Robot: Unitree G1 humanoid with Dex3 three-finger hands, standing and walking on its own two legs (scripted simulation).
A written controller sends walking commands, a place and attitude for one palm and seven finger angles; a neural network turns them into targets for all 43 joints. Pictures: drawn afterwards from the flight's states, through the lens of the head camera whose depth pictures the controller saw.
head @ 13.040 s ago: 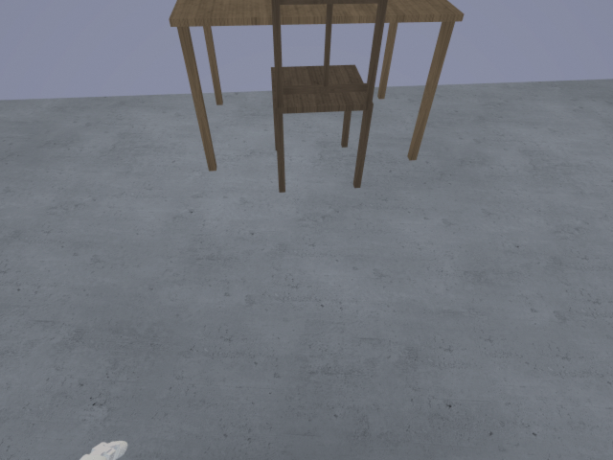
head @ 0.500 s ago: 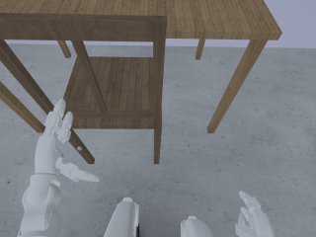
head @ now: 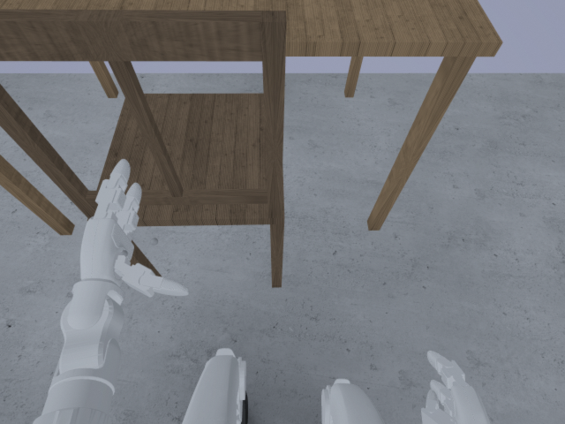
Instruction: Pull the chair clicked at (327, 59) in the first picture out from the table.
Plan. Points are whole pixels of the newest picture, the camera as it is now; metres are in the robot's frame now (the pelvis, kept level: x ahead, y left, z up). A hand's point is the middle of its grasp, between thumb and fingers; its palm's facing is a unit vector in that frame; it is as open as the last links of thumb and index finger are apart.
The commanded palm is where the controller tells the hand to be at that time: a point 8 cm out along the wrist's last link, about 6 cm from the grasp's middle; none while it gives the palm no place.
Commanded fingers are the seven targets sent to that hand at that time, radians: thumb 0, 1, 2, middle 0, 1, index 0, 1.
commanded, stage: aim the fingers beside a spindle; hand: left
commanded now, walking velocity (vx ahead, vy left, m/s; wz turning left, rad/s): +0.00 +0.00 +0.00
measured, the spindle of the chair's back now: (154, 140) +0.52 +0.23 +0.05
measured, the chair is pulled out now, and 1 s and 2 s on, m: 0.00 0.00 0.00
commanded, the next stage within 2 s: none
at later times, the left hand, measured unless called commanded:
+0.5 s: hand (164, 226) +0.37 +0.19 +0.03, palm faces +0.12 -0.99 -0.05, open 16.9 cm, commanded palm +0.34 +0.24 +0.02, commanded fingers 0.00 -0.50 0.30 -0.06 -0.08 -0.06 -0.08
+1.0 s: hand (157, 221) +0.38 +0.20 +0.03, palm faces +0.12 -0.99 -0.05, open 16.9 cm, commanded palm +0.35 +0.24 +0.02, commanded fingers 0.00 -0.50 0.30 -0.06 -0.08 -0.06 -0.08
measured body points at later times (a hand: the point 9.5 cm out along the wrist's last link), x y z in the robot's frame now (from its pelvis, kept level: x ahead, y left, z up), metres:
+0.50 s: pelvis +0.00 -0.01 -0.01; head +0.11 -0.01 +0.43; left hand +0.36 +0.24 +0.04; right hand +0.12 -0.27 -0.13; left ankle +0.08 +0.13 -0.62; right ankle -0.01 -0.12 -0.62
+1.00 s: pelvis +0.00 +0.00 -0.01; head +0.11 +0.00 +0.43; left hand +0.37 +0.25 +0.03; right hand +0.13 -0.26 -0.12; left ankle +0.08 +0.13 -0.62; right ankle -0.01 -0.12 -0.62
